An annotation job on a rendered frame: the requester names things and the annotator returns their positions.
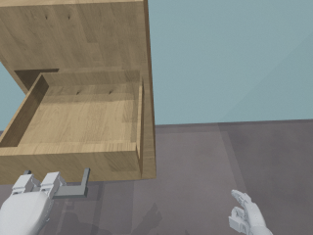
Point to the cabinet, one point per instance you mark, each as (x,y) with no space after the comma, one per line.
(81,35)

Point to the right robot forearm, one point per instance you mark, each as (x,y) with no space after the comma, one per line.
(259,230)

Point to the robot left hand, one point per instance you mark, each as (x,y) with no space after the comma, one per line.
(26,212)

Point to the handle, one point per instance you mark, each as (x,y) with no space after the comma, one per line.
(69,192)

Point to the drawer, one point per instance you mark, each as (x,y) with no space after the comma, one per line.
(72,120)

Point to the robot right hand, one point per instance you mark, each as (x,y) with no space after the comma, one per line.
(243,220)

